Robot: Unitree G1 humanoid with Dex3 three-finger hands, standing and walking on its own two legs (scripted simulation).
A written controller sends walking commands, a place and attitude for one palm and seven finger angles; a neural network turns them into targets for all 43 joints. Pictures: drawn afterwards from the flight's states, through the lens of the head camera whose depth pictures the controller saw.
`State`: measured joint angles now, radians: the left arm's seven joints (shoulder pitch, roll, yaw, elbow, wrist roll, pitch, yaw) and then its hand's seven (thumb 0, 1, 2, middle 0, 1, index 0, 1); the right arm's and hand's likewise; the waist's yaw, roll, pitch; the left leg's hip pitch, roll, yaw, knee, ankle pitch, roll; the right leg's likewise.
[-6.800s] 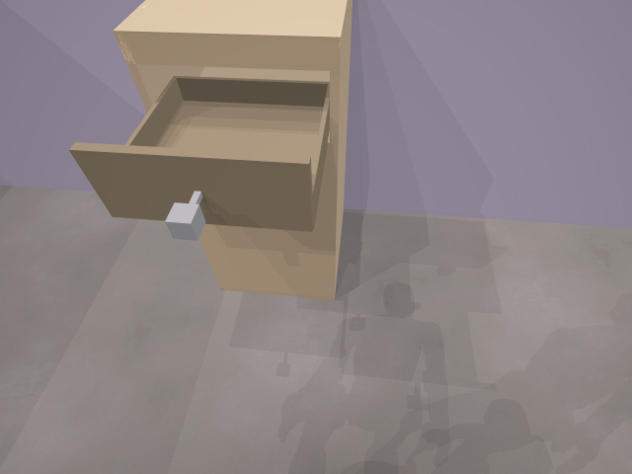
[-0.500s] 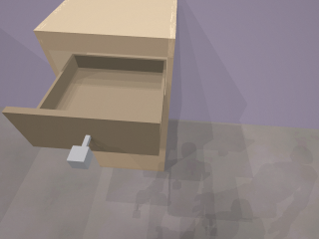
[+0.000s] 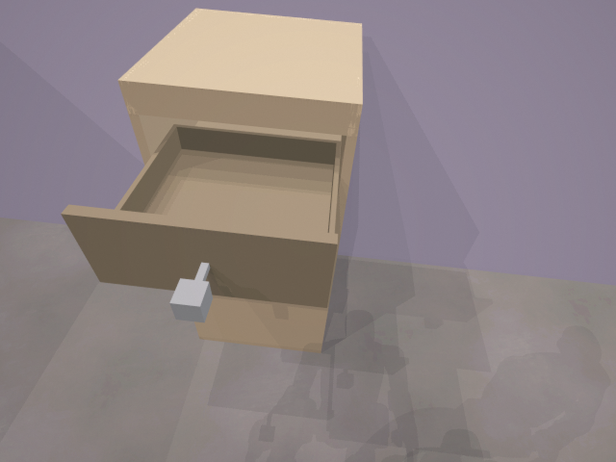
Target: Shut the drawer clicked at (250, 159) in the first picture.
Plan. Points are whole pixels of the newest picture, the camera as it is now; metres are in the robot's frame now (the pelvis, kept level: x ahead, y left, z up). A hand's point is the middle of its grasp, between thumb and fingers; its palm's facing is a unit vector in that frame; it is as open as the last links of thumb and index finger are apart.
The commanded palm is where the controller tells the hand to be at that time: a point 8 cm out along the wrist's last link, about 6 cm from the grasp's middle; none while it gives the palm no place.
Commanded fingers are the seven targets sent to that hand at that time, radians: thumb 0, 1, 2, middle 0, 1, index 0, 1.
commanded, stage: come to a stop and stand still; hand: left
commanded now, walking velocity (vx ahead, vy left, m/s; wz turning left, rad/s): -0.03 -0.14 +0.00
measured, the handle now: (197, 288) +0.34 +0.19 +0.02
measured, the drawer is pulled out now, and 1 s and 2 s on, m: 0.27 0.27 0.27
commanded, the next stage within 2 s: look again from close up in 0.50 s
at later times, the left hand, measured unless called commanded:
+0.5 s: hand out of the picture -0.01 +0.13 -0.18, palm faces +0.03 -0.99 -0.17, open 7.3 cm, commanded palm none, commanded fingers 0.00 0.90 0.90 -0.20 -0.30 -0.20 -0.30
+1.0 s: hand out of the picture +0.03 +0.21 -0.18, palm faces +0.00 -0.97 -0.23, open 7.3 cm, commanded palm none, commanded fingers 0.00 0.90 0.90 -0.20 -0.30 -0.20 -0.30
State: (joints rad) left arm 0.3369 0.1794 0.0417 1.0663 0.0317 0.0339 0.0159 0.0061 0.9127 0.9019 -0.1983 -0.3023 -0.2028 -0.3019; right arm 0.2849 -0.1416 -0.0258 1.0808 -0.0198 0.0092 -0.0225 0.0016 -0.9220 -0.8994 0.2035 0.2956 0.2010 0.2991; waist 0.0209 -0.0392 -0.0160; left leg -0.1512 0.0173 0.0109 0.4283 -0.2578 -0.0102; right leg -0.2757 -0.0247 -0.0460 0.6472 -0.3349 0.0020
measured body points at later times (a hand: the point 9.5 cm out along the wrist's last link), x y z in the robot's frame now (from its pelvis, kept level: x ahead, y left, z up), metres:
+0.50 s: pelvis +0.00 -0.03 +0.00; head +0.00 -0.03 +0.45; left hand -0.01 +0.18 -0.16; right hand -0.02 -0.24 -0.17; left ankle -0.01 +0.13 -0.74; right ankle -0.02 -0.11 -0.74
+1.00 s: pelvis +0.00 +0.02 -0.01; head -0.01 +0.02 +0.44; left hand +0.03 +0.26 -0.16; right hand +0.03 -0.21 -0.16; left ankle -0.01 +0.13 -0.74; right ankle -0.02 -0.11 -0.74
